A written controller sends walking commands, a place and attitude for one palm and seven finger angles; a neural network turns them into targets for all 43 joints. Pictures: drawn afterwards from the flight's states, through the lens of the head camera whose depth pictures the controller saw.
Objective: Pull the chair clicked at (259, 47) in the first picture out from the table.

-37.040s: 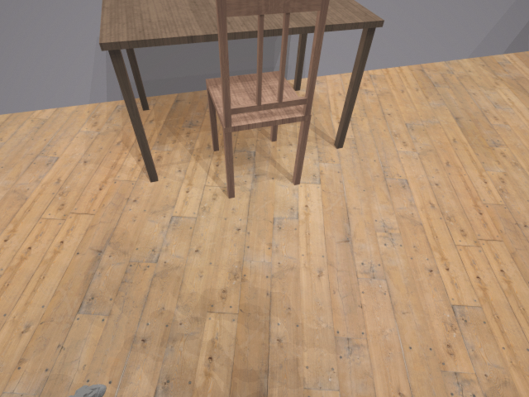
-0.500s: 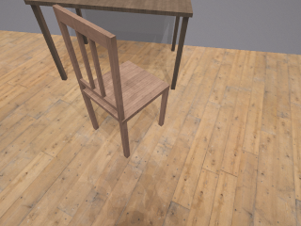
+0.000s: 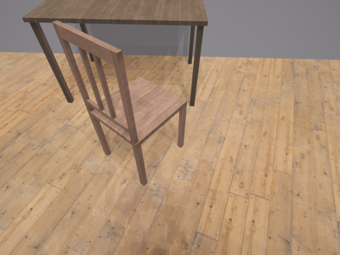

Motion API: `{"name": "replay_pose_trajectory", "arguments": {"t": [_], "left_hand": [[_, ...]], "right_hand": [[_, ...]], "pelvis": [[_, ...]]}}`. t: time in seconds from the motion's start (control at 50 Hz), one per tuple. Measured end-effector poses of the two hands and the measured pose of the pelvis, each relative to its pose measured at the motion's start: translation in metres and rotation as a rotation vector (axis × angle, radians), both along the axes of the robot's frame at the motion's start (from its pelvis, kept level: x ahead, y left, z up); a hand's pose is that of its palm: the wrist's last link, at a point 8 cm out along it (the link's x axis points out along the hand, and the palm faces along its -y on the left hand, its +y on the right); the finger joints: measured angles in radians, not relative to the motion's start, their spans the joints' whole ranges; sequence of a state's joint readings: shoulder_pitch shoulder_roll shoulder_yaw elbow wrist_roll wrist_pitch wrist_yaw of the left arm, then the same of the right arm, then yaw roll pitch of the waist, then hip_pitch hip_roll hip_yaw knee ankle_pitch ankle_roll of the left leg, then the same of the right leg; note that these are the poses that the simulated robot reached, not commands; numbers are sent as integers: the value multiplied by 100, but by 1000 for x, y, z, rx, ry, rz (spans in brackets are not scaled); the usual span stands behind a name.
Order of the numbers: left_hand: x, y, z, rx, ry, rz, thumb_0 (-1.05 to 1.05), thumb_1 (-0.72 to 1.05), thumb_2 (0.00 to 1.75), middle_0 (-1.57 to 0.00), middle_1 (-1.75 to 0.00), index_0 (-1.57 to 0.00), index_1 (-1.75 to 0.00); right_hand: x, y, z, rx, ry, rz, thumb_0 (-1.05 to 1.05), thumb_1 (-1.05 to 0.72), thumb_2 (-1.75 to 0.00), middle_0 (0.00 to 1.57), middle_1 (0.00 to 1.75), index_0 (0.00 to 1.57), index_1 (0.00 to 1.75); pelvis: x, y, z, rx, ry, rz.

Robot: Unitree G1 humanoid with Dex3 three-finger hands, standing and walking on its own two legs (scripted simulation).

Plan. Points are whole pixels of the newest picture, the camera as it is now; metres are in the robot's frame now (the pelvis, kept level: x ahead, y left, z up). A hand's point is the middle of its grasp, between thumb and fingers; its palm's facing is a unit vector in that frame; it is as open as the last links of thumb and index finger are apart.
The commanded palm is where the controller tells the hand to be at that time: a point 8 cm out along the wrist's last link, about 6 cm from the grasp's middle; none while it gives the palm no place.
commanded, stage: let the arm hang, fingers relaxed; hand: left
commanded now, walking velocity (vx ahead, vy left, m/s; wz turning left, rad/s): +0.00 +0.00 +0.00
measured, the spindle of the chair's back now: (92, 81) +0.82 +0.38 -0.08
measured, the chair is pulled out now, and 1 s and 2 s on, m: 0.49 0.49 0.49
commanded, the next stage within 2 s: look to check the result in 0.18 s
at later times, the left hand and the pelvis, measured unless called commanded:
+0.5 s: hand out of the picture +0.00 +0.16 -0.17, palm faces +0.01 -0.98 -0.17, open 7.4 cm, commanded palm none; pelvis +0.01 +0.00 +0.00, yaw +0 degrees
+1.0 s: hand out of the picture +0.02 +0.16 -0.17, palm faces +0.01 -0.98 -0.19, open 7.4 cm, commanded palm none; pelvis +0.02 -0.01 +0.00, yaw +0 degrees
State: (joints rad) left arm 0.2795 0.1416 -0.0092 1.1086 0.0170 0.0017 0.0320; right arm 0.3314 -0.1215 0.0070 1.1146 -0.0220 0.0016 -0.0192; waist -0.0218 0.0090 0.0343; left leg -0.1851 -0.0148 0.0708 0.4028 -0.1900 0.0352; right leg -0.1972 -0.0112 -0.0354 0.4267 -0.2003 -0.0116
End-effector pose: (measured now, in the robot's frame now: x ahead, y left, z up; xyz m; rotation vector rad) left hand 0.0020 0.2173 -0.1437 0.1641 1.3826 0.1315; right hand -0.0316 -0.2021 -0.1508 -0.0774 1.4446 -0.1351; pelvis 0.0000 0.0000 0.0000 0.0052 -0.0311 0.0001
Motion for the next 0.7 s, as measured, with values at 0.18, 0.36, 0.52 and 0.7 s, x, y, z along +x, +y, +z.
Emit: {"name": "replay_pose_trajectory", "arguments": {"t": [0.18, 0.36, 0.52, 0.7], "left_hand": [[0, -2, 0, -2, 3, 10, 1, 92, 90, -20, -30, -20, -30], [-4, -8, -1, -15, 30, 20, 0, 91, 90, -20, -30, -20, -30], [-4, -11, -1, -19, 41, 24, 0, 91, 90, -20, -30, -20, -30], [2, -11, 0, -13, 35, 24, 0, 91, 90, -20, -30, -20, -30]], "right_hand": [[4, -2, 1, -4, 3, -3, 0, -91, -90, 20, 30, 20, 30], [10, -6, 2, -13, 7, 2, 0, -91, -90, 20, 30, 20, 30], [18, -7, 2, -15, 2, 7, 0, -91, -90, 20, 30, 20, 30], [26, -8, 2, -12, -7, 10, 0, -91, -90, 20, 30, 20, 30]], "pelvis": [[3, -2, 0, -1, 3, 0], [7, -4, 1, -2, 7, 1], [10, -5, 1, -2, 8, 1], [14, -7, 2, -2, 7, 2]]}}
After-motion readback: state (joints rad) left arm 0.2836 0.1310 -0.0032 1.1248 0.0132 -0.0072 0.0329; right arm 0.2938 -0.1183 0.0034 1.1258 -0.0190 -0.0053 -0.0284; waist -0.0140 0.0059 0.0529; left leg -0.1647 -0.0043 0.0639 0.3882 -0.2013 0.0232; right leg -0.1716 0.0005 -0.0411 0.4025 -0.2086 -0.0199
